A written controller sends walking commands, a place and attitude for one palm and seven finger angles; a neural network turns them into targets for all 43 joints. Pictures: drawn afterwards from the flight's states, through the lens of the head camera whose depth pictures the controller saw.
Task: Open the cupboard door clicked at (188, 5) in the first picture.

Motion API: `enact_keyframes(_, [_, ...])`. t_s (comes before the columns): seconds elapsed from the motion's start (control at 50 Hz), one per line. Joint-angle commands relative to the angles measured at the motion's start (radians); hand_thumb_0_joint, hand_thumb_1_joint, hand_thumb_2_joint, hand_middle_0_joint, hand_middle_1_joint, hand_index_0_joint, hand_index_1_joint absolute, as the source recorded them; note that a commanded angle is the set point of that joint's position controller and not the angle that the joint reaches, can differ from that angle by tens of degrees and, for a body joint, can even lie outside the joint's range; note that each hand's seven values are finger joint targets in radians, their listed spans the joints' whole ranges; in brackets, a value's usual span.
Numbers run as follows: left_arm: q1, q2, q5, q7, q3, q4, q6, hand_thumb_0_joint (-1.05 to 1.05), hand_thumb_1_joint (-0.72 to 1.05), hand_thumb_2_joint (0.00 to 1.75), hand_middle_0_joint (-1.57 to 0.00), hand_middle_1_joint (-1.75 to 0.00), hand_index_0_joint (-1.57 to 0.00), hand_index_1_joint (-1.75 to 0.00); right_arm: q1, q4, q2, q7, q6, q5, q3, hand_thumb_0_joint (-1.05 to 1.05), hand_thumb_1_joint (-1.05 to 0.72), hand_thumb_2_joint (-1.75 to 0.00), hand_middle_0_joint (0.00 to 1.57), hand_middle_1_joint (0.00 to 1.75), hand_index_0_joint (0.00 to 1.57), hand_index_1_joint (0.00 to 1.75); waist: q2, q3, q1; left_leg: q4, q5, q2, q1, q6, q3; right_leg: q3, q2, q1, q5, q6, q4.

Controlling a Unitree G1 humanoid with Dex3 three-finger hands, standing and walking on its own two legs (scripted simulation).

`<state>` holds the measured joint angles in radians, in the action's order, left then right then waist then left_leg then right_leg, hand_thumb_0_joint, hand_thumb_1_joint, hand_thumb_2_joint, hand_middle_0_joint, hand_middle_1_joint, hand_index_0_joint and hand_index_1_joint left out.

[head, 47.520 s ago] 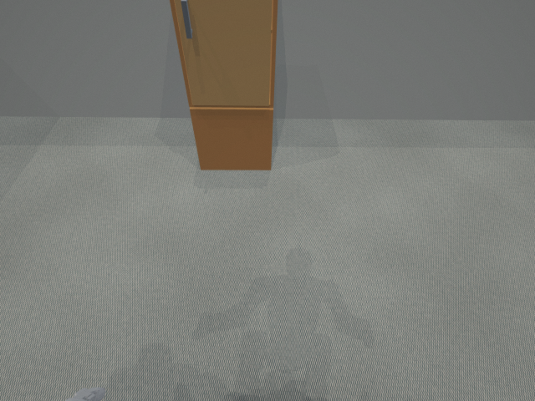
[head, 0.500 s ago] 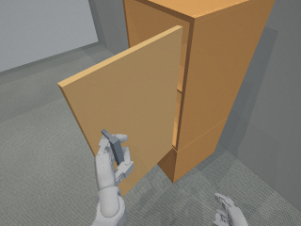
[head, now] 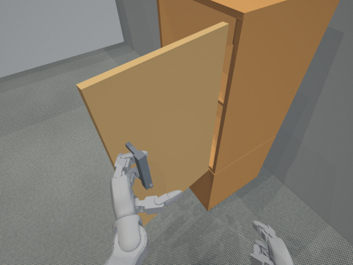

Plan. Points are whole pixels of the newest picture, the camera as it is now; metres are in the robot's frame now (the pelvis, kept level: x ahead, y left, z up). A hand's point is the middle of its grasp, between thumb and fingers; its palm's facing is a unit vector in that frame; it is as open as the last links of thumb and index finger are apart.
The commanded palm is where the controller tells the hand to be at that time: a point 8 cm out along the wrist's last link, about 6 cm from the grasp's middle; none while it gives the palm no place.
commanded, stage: open thumb and fingers to let go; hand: left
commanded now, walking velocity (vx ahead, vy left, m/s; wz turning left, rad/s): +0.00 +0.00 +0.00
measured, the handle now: (139, 166) +0.32 +0.10 +0.07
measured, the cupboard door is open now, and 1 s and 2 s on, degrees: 99 100 100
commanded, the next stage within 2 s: slide the hand sideways off the handle in 0.34 s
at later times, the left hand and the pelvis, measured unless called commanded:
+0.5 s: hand (152, 186) +0.27 +0.07 +0.07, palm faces +0.23 -0.97 -0.04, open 15.5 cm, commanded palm +0.23 +0.10 +0.07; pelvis -0.02 +0.02 +0.00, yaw +0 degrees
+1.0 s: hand (144, 209) +0.22 +0.08 +0.07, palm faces -0.11 -0.99 +0.01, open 16.3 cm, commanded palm +0.20 +0.13 +0.07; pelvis -0.02 +0.04 -0.01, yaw -2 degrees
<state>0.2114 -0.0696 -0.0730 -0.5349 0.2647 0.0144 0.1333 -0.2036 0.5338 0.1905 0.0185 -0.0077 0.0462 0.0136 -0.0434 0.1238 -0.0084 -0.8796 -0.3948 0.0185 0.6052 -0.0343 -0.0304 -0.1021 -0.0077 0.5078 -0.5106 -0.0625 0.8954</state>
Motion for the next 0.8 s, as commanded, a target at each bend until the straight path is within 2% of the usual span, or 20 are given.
enact_keyframes(0.0, [-0.198,-0.127,-0.018,-0.017,0.033,0.224,0.066,0.00,-0.50,0.30,-0.27,-1.05,-0.27,-1.05,0.109,-0.157,0.081,-0.012,0.053,0.000,-0.031,0.00,-0.90,-0.90,0.20,0.30,0.20,0.30,0.116,0.157,-0.007,0.050,0.197,-0.031,-0.141,0.049,0.009,0.087,0.029,-0.011,0.399,0.055,-0.188])
enact_keyframes(0.18, [-0.264,-0.162,-0.024,-0.044,0.052,0.177,0.046,0.00,-0.50,0.30,-0.20,-0.60,-0.20,-0.60,0.132,-0.148,0.077,-0.008,0.060,0.001,-0.031,0.00,-0.90,-0.90,0.20,0.30,0.20,0.30,0.089,0.161,-0.002,0.054,0.164,-0.025,-0.151,0.047,0.006,0.068,0.013,0.033,0.265,0.038,-0.188])
enact_keyframes(0.26, [-0.325,-0.159,-0.028,-0.056,0.047,0.149,0.040,0.00,-0.50,0.30,-0.17,-0.40,-0.17,-0.40,0.142,-0.139,0.078,-0.005,0.060,0.000,-0.030,0.00,-0.90,-0.90,0.20,0.30,0.20,0.30,0.093,0.135,-0.002,0.058,0.141,-0.023,-0.144,0.046,-0.001,0.061,0.010,0.052,0.204,0.031,-0.192])
enact_keyframes(0.3, [-0.371,-0.160,-0.022,-0.066,0.037,0.138,0.036,0.00,-0.50,0.30,-0.15,-0.30,-0.15,-0.30,0.144,-0.133,0.075,-0.006,0.061,0.002,-0.029,0.00,-0.90,-0.90,0.20,0.30,0.20,0.30,0.089,0.157,-0.004,0.055,0.134,-0.025,-0.149,0.047,0.002,0.063,0.010,0.058,0.197,0.033,-0.191])
enact_keyframes(0.34, [-0.357,-0.164,-0.018,-0.068,0.029,0.114,0.031,0.00,-0.50,0.30,-0.15,-0.30,-0.15,-0.30,0.147,-0.132,0.072,-0.006,0.059,0.001,-0.028,0.00,-0.90,-0.90,0.20,0.30,0.20,0.30,0.111,0.155,0.004,0.059,0.134,-0.027,-0.145,0.046,0.005,0.063,0.009,0.048,0.188,0.033,-0.197])
enact_keyframes(0.38, [-0.366,-0.165,-0.015,-0.071,0.024,0.115,0.026,0.00,-0.50,0.30,-0.15,-0.30,-0.15,-0.30,0.154,-0.134,0.071,-0.003,0.059,0.002,-0.030,0.00,-0.90,-0.90,0.20,0.30,0.20,0.30,0.097,0.173,0.013,0.060,0.139,-0.026,-0.150,0.046,0.007,0.062,0.009,0.044,0.188,0.031,-0.194])
enact_keyframes(0.42, [-0.415,-0.175,-0.020,-0.074,0.035,0.106,0.029,0.00,-0.50,0.30,-0.15,-0.30,-0.15,-0.30,0.155,-0.126,0.071,-0.003,0.059,0.000,-0.028,0.00,-0.90,-0.90,0.20,0.30,0.20,0.30,0.099,0.147,-0.002,0.057,0.128,-0.026,-0.148,0.045,0.004,0.063,0.010,0.065,0.169,0.032,-0.197])
enact_keyframes(0.44, [-0.414,-0.075,-0.116,0.132,0.251,0.124,0.081,0.00,-0.50,0.30,-0.15,-0.30,-0.15,-0.30,0.079,-0.099,0.111,0.009,0.050,-0.010,-0.025,0.00,-0.90,-0.90,0.20,0.30,0.20,0.30,0.140,0.070,-0.095,0.062,0.140,-0.026,-0.145,0.065,-0.007,0.101,0.012,0.116,0.253,0.036,-0.183])
enact_keyframes(0.46, [-0.473,-0.018,-0.075,0.247,0.187,0.184,0.130,0.00,-0.50,0.30,-0.15,-0.30,-0.15,-0.30,0.067,-0.128,0.106,0.005,0.049,-0.020,-0.041,0.00,-0.90,-0.90,0.20,0.30,0.20,0.30,0.087,0.156,-0.067,0.054,0.156,-0.028,-0.147,0.069,-0.004,0.100,0.018,0.078,0.299,0.027,-0.156])
enact_keyframes(0.48, [-0.462,0.007,-0.054,0.329,0.183,0.193,0.163,0.00,-0.50,0.30,-0.15,-0.30,-0.15,-0.30,0.068,-0.141,0.104,-0.002,0.057,-0.025,-0.037,0.00,-0.90,-0.90,0.20,0.30,0.20,0.30,0.048,0.181,-0.063,0.045,0.155,-0.030,-0.166,0.072,0.001,0.101,0.020,0.073,0.314,0.027,-0.146])
enact_keyframes(0.52, [-0.462,0.015,0.015,0.460,0.180,0.199,0.201,0.00,-0.50,0.30,-0.15,-0.30,-0.15,-0.30,0.056,-0.162,0.105,-0.015,0.076,-0.038,-0.030,0.00,-0.90,-0.90,0.20,0.30,0.20,0.30,0.045,0.196,-0.072,0.048,0.126,-0.029,-0.189,0.074,-0.006,0.091,0.016,0.086,0.276,0.029,-0.146])
enact_keyframes(0.54, [-0.425,0.008,0.057,0.490,0.158,0.195,0.202,0.00,-0.50,0.30,-0.15,-0.30,-0.15,-0.30,0.056,-0.178,0.104,-0.022,0.084,-0.047,-0.028,0.00,-0.90,-0.90,0.20,0.30,0.20,0.30,0.055,0.194,-0.061,0.058,0.102,-0.026,-0.191,0.070,-0.009,0.081,0.011,0.086,0.235,0.029,-0.152])
enact_keyframes(0.56, [-0.420,-0.013,0.096,0.500,0.154,0.176,0.188,0.00,-0.50,0.30,-0.15,-0.30,-0.15,-0.30,0.064,-0.187,0.106,-0.026,0.091,-0.054,-0.020,0.00,-0.90,-0.90,0.20,0.30,0.20,0.30,0.056,0.158,-0.061,0.075,0.059,-0.025,-0.180,0.067,-0.018,0.073,0.006,0.099,0.176,0.030,-0.165])
enact_keyframes(0.58, [-0.421,-0.015,0.130,0.493,0.124,0.154,0.176,0.00,-0.50,0.30,-0.15,-0.30,-0.15,-0.30,0.072,-0.189,0.108,-0.032,0.096,-0.058,-0.017,0.00,-0.90,-0.90,0.20,0.30,0.20,0.30,0.094,0.125,-0.061,0.084,0.012,-0.024,-0.161,0.064,-0.019,0.071,0.004,0.113,0.122,0.037,-0.182])
enact_keyframes(0.62, [-0.402,0.025,0.152,0.452,0.047,0.162,0.157,0.00,-0.50,0.30,-0.15,-0.30,-0.15,-0.30,0.080,-0.190,0.114,-0.039,0.100,-0.058,-0.017,0.00,-0.90,-0.90,0.20,0.30,0.20,0.30,0.111,0.132,-0.036,0.102,-0.020,-0.026,-0.151,0.058,-0.018,0.071,0.003,0.100,0.078,0.039,-0.192])
enact_keyframes(0.66, [-0.352,0.033,0.139,0.411,0.027,0.167,0.141,0.00,-0.50,0.30,-0.15,-0.30,-0.15,-0.30,0.081,-0.201,0.118,-0.034,0.101,-0.056,-0.017,0.00,-0.90,-0.90,0.20,0.30,0.20,0.30,0.106,0.146,-0.015,0.117,-0.013,-0.027,-0.152,0.058,-0.016,0.063,0.002,0.080,0.082,0.037,-0.185])
enact_keyframes(0.7, [-0.299,0.028,0.111,0.384,0.030,0.182,0.142,0.00,-0.50,0.30,-0.15,-0.30,-0.15,-0.30,0.070,-0.207,0.113,-0.025,0.102,-0.052,-0.020,0.00,-0.90,-0.90,0.20,0.30,0.20,0.30,0.098,0.149,-0.009,0.118,0.022,-0.022,-0.161,0.056,-0.014,0.055,0.001,0.078,0.120,0.034,-0.167])
enact_keyframes(0.74, [-0.213,0.043,0.091,0.373,0.022,0.195,0.145,0.00,-0.50,0.30,-0.15,-0.30,-0.15,-0.30,0.059,-0.220,0.114,-0.016,0.100,-0.048,-0.022,0.00,-0.90,-0.90,0.20,0.30,0.20,0.30,0.115,0.150,0.001,0.115,0.059,-0.019,-0.155,0.056,-0.006,0.053,0.000,0.064,0.154,0.033,-0.160])
enact_keyframes(0.76, [-0.176,0.060,0.079,0.370,0.013,0.207,0.147,0.00,-0.50,0.30,-0.15,-0.30,-0.15,-0.30,0.059,-0.227,0.117,-0.012,0.098,-0.047,-0.024,0.00,-0.90,-0.90,0.20,0.30,0.20,0.30,0.101,0.157,0.013,0.114,0.077,-0.019,-0.152,0.056,-0.005,0.054,-0.001,0.052,0.169,0.029,-0.152])
enact_keyframes(0.78, [-0.161,0.056,0.074,0.371,0.023,0.239,0.153,0.00,-0.50,0.30,-0.15,-0.30,-0.15,-0.30,0.058,-0.237,0.112,-0.007,0.097,-0.047,-0.022,0.00,-0.90,-0.90,0.20,0.30,0.20,0.30,0.094,0.151,0.010,0.112,0.085,-0.017,-0.150,0.056,0.000,0.054,0.000,0.055,0.181,0.029,-0.147])
